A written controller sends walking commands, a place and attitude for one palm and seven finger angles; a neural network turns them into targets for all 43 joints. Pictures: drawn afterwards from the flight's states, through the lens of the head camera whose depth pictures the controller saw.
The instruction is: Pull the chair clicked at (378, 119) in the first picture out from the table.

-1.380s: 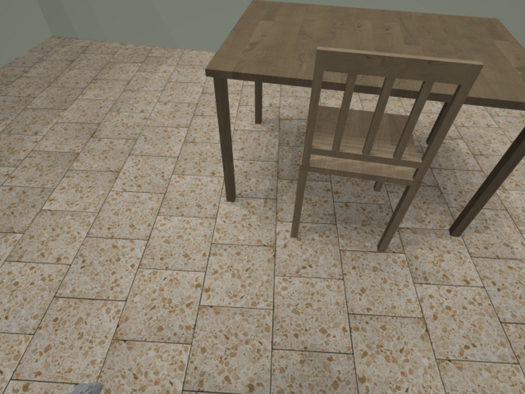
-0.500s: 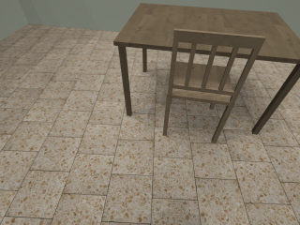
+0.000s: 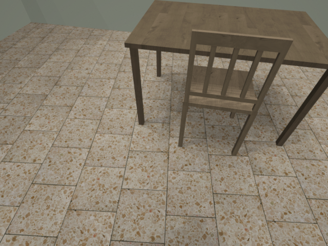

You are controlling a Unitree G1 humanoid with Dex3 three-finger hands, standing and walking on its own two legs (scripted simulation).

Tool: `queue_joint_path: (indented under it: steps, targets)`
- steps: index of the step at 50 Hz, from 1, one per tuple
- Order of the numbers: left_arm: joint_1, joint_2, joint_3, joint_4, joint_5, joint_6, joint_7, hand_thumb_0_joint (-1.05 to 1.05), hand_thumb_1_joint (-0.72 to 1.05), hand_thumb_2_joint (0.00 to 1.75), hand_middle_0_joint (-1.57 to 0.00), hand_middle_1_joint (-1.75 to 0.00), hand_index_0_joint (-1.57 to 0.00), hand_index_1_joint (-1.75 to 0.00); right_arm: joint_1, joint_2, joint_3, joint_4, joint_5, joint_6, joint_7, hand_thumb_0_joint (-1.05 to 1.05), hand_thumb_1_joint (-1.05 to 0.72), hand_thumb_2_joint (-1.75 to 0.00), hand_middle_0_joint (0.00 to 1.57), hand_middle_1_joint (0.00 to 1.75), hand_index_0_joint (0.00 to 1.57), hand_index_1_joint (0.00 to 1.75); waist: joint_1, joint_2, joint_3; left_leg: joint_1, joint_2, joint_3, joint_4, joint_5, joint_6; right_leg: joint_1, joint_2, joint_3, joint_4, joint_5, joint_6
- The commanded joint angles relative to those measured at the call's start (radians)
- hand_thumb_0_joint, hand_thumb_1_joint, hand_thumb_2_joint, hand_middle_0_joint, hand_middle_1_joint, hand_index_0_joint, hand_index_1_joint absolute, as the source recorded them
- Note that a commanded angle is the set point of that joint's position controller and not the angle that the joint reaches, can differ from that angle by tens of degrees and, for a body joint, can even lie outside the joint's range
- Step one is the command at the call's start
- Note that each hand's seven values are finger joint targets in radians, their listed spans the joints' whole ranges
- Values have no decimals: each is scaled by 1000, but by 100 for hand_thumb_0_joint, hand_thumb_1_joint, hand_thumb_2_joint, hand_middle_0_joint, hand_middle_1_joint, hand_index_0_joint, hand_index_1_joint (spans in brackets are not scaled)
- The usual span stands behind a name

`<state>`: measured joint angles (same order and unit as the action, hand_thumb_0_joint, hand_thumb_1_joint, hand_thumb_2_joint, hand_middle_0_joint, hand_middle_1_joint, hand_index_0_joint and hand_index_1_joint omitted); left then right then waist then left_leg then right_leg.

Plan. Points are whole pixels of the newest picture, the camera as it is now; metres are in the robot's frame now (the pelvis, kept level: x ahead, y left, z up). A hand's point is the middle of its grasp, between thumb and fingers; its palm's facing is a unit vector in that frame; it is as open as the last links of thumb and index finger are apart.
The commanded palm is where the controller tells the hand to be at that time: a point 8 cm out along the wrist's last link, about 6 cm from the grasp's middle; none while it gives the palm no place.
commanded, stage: look at it before walking up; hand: left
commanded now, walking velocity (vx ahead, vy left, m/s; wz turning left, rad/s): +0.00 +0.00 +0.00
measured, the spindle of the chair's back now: (229, 73) +0.93 -0.28 -0.09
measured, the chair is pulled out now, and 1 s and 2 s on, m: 0.00 0.00 0.00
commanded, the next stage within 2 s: walk to a spot facing it in 0.06 s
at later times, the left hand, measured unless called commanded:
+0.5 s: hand out of the picture +0.07 +0.21 -0.18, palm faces -0.12 -0.95 -0.28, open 7.4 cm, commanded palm none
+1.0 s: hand out of the picture +0.10 +0.18 -0.17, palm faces -0.30 -0.92 -0.26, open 7.4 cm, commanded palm none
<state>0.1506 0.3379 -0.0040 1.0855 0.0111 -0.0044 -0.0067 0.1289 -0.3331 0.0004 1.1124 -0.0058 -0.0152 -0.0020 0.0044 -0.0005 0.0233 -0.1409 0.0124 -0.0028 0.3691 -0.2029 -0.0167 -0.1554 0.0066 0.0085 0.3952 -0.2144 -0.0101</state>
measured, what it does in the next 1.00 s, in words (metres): lifts its left foot, turning right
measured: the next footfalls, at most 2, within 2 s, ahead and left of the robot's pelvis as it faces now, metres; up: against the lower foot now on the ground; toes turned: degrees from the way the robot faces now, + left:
left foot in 1.06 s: +0.07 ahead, +0.12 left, +0.00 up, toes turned -29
right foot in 1.44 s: -0.05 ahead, -0.13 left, +0.00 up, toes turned -46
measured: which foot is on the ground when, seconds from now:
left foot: down 0.00-0.56, up 0.58-1.00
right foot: down 0.00-1.00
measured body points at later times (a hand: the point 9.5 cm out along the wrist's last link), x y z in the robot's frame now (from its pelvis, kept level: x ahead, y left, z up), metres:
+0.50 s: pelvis -0.01 -0.01 -0.02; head +0.02 -0.02 +0.43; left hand +0.08 +0.26 -0.16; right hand +0.05 -0.28 -0.16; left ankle +0.00 +0.13 -0.75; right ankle -0.01 -0.10 -0.73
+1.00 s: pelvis -0.01 +0.00 -0.01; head +0.03 -0.02 +0.44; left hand +0.12 +0.23 -0.15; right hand +0.02 -0.29 -0.14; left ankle +0.03 +0.14 -0.72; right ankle -0.01 -0.10 -0.75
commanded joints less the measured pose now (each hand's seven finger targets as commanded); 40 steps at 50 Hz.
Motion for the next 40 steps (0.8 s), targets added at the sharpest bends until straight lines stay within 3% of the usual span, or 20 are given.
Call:
queue_joint_path:
  steps: [1,10,11,14,16,18,20,21,22,23,24,25,26,27,28,29,30,32,35,40]
  targets:
    - [-34,205,43,-63,1,-25,18,0,90,90,-20,-30,-20,-30,-41,-202,-33,-61,-1,-22,-13,0,-90,-90,20,30,20,30,-1,4,-40,2,104,-89,-62,101,38,-1,-119,114,-81,107,-23]
    - [-42,214,48,-69,1,-24,17,0,90,90,-20,-30,-20,-30,-39,-208,-40,-63,-3,-24,-17,0,-90,-90,20,30,20,30,-5,-2,-46,30,113,-66,-42,145,33,-5,-115,128,-63,200,-30]
    - [-33,205,52,-75,2,-20,16,0,90,90,-20,-30,-20,-30,-27,-199,-43,-68,-2,-23,-19,0,-90,-90,20,30,20,30,-5,-10,-54,35,115,-54,-20,156,32,-10,-115,135,-47,232,-34]
    - [30,107,42,-87,2,13,21,0,90,90,-20,-30,-20,-30,35,-91,-32,-82,-4,-2,-25,0,-90,-90,20,30,20,30,-12,-8,-55,24,120,-3,36,138,13,-59,-108,160,17,272,-25]
    - [48,105,50,-116,5,25,19,0,90,90,-20,-30,-20,-30,50,-99,-45,-112,-4,7,-30,0,-90,-90,20,30,20,30,-10,-6,-45,19,134,3,60,123,18,-108,-90,164,65,269,-24]
    - [52,98,58,-146,6,34,15,0,90,90,-20,-30,-20,-30,49,-109,-58,-143,-7,13,-33,0,-90,-90,20,30,20,30,-12,42,-26,7,165,-10,54,93,34,-167,-59,155,130,233,-20]
    - [64,76,63,-172,7,38,8,0,90,90,-20,-30,-20,-30,47,-123,-72,-171,-8,13,-34,0,-90,-90,20,30,20,30,-8,102,-34,-4,229,-46,26,93,71,-205,-17,106,249,160,-5]
    - [69,60,65,-182,8,40,5,0,90,90,-20,-30,-20,-30,42,-127,-79,-184,-8,12,-34,0,-90,-90,20,30,20,30,-3,144,-34,-9,279,-71,7,146,105,-223,3,67,341,34,4]
    - [72,43,68,-196,9,45,3,0,90,90,-20,-30,-20,-30,36,-129,-83,-193,-9,8,-33,0,-90,-90,20,30,20,30,1,195,-24,-23,332,-88,-17,212,147,-247,10,19,442,-176,18]
    - [76,30,74,-206,9,48,0,0,90,90,-20,-30,-20,-30,26,-123,-85,-205,-12,6,-33,0,-90,-90,20,30,20,30,4,202,-18,-41,362,-86,-18,267,177,-245,-10,2,493,-272,23]
    - [93,19,79,-212,8,48,-3,0,90,90,-20,-30,-20,-30,4,-117,-88,-215,-15,6,-33,0,-90,-90,20,30,20,30,21,189,-8,-70,364,-50,18,304,172,-209,-40,6,457,-282,17]
    - [145,8,82,-205,8,44,-6,0,90,90,-20,-30,-20,-30,-23,-117,-90,-225,-17,8,-33,0,-90,-90,20,30,20,30,49,168,-23,-89,339,5,87,292,140,-146,-44,-12,377,-215,14]
    - [196,19,87,-192,12,38,-7,0,90,90,-20,-30,-20,-30,-24,-111,-92,-229,-15,13,-30,0,-90,-90,20,30,20,30,69,104,-35,-148,291,60,197,217,94,-52,-33,-32,257,-92,13]
    - [248,77,101,-184,19,23,-1,0,90,90,-20,-30,-20,-30,-17,-70,-87,-242,-7,24,-26,0,-90,-90,20,30,20,30,92,-114,-27,-251,172,144,453,-4,11,6,-130,147,36,108,-20]
    - [260,172,116,-196,21,8,14,0,90,90,-20,-30,-20,-30,-14,11,-72,-285,-1,27,-19,0,-90,-90,20,30,20,30,72,-360,-15,-461,23,123,705,-390,-45,9,-376,561,-104,347,-133]
    - [265,154,116,-204,9,14,25,0,90,90,-20,-30,-20,-30,-39,-25,-78,-285,-1,35,-26,0,-90,-90,20,30,20,30,87,-244,-44,-413,43,-32,771,-373,-27,-51,-360,573,-143,201,-184]
    - [192,132,116,-217,12,17,26,0,90,90,-20,-30,-20,-30,-55,-17,-84,-278,-1,32,-23,0,-90,-90,20,30,20,30,54,-188,7,-452,52,-48,816,-306,-26,-86,-323,562,-140,77,-204]
    - [122,82,107,-241,9,13,27,0,90,90,-20,-30,-20,-30,-16,-12,-82,-251,-9,26,-19,0,-90,-90,20,30,20,30,19,-90,-16,-422,73,-41,791,-191,-38,-81,-256,443,-102,101,-188]
    - [156,66,110,-229,9,7,24,0,90,90,-20,-30,-20,-30,-2,17,-79,-240,-9,27,-23,0,-90,-90,20,30,20,30,24,-91,-68,-391,53,-20,708,-175,-50,-30,-212,384,-62,232,-180]
    - [194,64,119,-218,10,12,21,0,90,90,-20,-30,-20,-30,-19,30,-79,-258,-7,27,-27,0,-90,-90,20,30,20,30,40,-109,-94,-397,32,-20,615,-174,-55,38,-183,414,-58,253,-178]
